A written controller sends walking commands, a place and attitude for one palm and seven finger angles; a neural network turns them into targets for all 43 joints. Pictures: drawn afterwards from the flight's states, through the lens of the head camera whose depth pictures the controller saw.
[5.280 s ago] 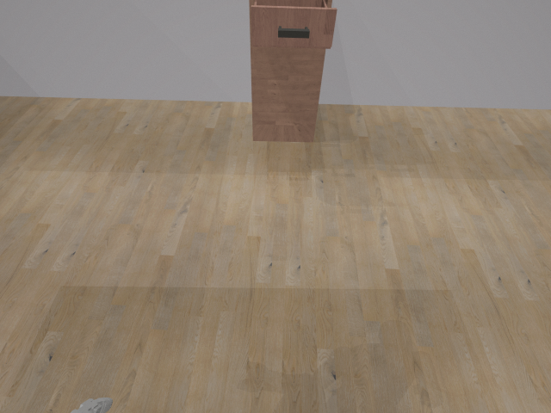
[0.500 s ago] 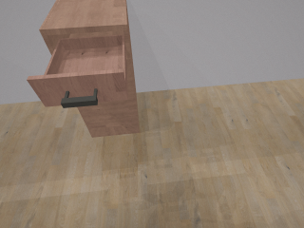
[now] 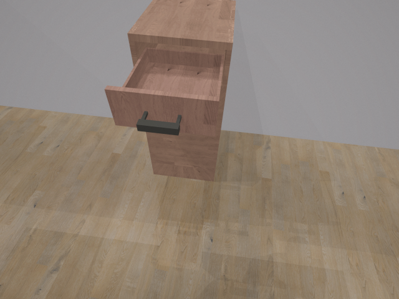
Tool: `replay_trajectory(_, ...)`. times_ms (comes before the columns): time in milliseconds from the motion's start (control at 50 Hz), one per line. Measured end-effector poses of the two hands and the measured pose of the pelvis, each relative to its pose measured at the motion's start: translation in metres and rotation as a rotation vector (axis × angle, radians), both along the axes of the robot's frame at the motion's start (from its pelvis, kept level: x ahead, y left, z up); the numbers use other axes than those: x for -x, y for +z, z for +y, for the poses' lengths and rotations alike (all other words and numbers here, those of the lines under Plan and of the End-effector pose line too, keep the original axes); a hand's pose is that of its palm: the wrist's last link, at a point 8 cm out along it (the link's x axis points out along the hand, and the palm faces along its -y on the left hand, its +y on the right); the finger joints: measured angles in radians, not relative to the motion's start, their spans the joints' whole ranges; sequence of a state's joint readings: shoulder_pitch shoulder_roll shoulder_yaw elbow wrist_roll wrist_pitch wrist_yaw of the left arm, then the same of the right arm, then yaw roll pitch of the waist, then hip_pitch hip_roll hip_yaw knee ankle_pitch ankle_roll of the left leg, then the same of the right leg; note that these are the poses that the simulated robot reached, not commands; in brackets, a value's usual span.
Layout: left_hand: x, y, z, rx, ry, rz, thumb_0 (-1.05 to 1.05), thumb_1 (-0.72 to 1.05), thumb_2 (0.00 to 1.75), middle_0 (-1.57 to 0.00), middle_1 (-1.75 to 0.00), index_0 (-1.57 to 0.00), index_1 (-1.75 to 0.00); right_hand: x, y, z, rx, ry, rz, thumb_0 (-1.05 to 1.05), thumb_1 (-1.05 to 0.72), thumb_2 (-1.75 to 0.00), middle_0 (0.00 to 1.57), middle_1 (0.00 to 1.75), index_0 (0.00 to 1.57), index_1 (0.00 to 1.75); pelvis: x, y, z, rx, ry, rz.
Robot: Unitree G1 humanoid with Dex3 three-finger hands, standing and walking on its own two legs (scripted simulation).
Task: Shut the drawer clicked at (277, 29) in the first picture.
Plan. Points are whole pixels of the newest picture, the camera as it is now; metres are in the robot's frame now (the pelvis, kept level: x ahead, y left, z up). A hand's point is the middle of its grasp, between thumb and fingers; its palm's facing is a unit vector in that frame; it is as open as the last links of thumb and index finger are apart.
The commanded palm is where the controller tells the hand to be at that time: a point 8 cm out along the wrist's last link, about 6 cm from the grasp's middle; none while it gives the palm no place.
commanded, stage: take the last steps up to it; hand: left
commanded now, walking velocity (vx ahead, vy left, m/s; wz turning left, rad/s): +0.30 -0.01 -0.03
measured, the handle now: (160, 121) +0.57 +0.19 -0.01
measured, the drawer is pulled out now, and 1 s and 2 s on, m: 0.30 0.30 0.30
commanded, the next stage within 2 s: come to a stop and stand still in 0.74 s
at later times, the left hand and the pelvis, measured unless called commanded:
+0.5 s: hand (150, 243) +0.27 +0.16 -0.17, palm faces -0.07 -0.97 -0.22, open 7.4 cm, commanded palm none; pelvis +0.15 -0.02 -0.02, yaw -3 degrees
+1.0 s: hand (159, 266) +0.22 +0.13 -0.18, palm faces +0.07 -0.99 -0.14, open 7.3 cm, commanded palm none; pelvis +0.26 -0.03 +0.00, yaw -2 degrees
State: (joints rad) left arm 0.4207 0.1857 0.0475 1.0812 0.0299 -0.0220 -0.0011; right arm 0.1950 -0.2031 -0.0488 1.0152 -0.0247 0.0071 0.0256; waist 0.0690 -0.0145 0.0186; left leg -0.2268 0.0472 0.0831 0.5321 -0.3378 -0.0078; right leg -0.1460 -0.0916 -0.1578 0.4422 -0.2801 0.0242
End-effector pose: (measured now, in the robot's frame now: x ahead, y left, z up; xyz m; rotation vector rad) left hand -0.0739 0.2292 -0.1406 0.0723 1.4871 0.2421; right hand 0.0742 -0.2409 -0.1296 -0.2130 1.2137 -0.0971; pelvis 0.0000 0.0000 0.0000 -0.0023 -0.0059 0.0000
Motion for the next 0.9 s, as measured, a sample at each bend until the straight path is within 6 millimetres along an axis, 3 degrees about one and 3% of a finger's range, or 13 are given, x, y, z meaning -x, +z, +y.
replay_trajectory(60,0.010,-0.009,0.013,0.026,0.003,0.086,0.01,0.91,0.89,-0.20,-0.30,-0.20,-0.30,-0.013,-0.001,0.020,0.006,-0.009,-0.048,0.01,-0.91,-0.90,0.20,0.30,0.20,0.30,-0.011,-0.006,0.014,0.003,-0.015,-0.010)
replay_trajectory(140,-0.022,-0.007,0.026,0.039,-0.040,0.084,0.01,0.91,0.89,-0.20,-0.30,-0.20,-0.30,-0.005,0.005,0.031,0.019,-0.075,-0.044,0.00,-0.93,-0.90,0.20,0.30,0.20,0.30,-0.029,0.000,0.024,0.005,-0.023,-0.021)
replay_trajectory(320,-0.178,-0.003,0.029,0.011,-0.126,-0.172,0.01,0.91,0.89,-0.20,-0.30,-0.20,-0.30,0.048,-0.006,0.042,-0.013,-0.158,0.202,0.00,-0.93,-0.90,0.20,0.30,0.20,0.30,-0.076,0.002,0.022,-0.019,-0.024,-0.028)
replay_trajectory(420,-0.274,0.003,0.008,-0.009,-0.214,-0.274,0.01,0.91,0.89,-0.20,-0.30,-0.20,-0.30,0.064,-0.018,0.044,-0.064,-0.227,0.325,0.01,-0.91,-0.90,0.20,0.30,0.20,0.30,-0.111,-0.006,0.006,-0.032,-0.038,-0.028)
replay_trajectory(500,-0.342,0.001,-0.016,-0.034,-0.270,-0.361,0.00,0.91,0.89,-0.20,-0.30,-0.20,-0.30,0.059,-0.033,0.035,-0.106,-0.264,0.410,0.01,-0.91,-0.90,0.20,0.30,0.20,0.30,-0.146,-0.021,-0.015,-0.033,-0.045,-0.027)
replay_trajectory(540,-0.361,0.001,-0.026,-0.045,-0.269,-0.401,0.00,0.91,0.89,-0.20,-0.30,-0.20,-0.30,0.044,-0.039,0.026,-0.118,-0.266,0.425,0.01,-0.91,-0.90,0.20,0.30,0.20,0.30,-0.157,-0.025,-0.025,-0.026,-0.043,-0.034)
replay_trajectory(600,-0.365,0.005,-0.038,-0.043,-0.240,-0.394,0.00,0.91,0.89,-0.20,-0.30,-0.20,-0.30,0.002,-0.038,0.007,-0.107,-0.249,0.366,0.01,-0.91,-0.90,0.20,0.30,0.20,0.30,-0.172,-0.018,-0.035,-0.020,-0.037,-0.048)
replay_trajectory(660,-0.355,0.009,-0.046,-0.042,-0.206,-0.340,0.00,0.91,0.89,-0.20,-0.30,-0.20,-0.30,-0.053,-0.033,-0.012,-0.087,-0.218,0.257,0.01,-0.91,-0.90,0.20,0.30,0.20,0.30,-0.186,-0.009,-0.041,-0.017,-0.037,-0.045)
replay_trajectory(760,-0.336,0.013,-0.041,-0.061,-0.169,-0.251,-0.01,0.94,0.89,-0.20,-0.30,-0.21,-0.30,-0.138,-0.022,-0.028,-0.070,-0.168,0.090,0.01,-0.91,-0.90,0.20,0.30,0.19,0.30,-0.208,0.000,-0.047,-0.013,-0.035,-0.031)
replay_trajectory(900,-0.305,0.002,-0.048,0.001,-0.094,-0.126,0.00,0.92,0.89,-0.20,-0.30,-0.20,-0.30,-0.216,-0.007,-0.031,-0.035,-0.097,0.001,0.01,-0.93,-0.90,0.19,0.30,0.19,0.30,-0.239,0.004,-0.041,0.002,-0.037,-0.021)
